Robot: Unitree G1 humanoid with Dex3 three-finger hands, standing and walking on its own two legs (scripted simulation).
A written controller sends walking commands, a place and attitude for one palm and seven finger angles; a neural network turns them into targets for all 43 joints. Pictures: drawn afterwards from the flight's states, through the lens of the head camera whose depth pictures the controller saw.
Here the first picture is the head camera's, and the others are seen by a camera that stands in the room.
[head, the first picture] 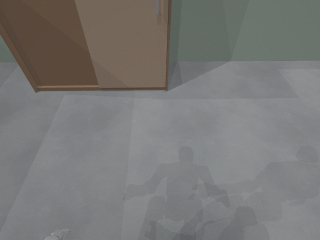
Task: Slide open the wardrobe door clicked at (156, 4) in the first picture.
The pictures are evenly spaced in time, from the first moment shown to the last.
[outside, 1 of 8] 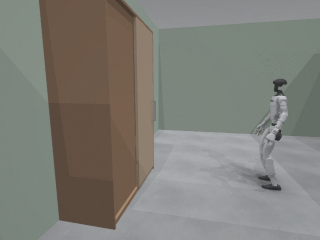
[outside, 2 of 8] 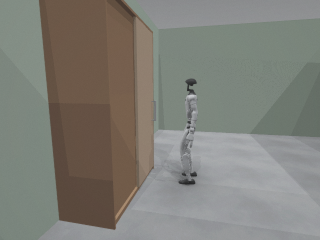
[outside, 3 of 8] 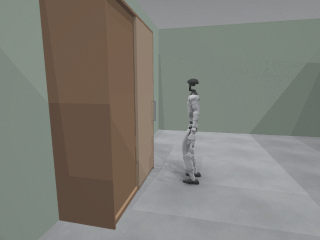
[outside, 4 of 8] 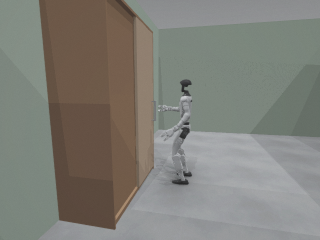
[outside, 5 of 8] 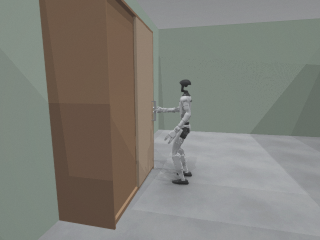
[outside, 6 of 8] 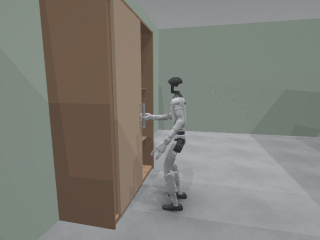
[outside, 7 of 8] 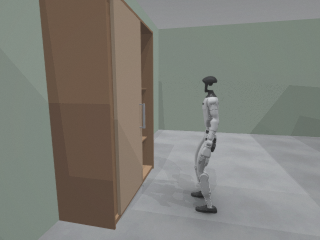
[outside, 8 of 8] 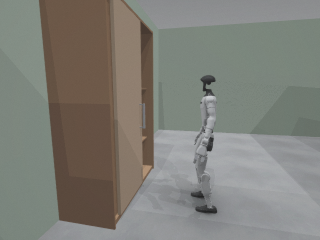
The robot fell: no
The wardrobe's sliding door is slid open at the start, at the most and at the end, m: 0.00 0.52 0.51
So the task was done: yes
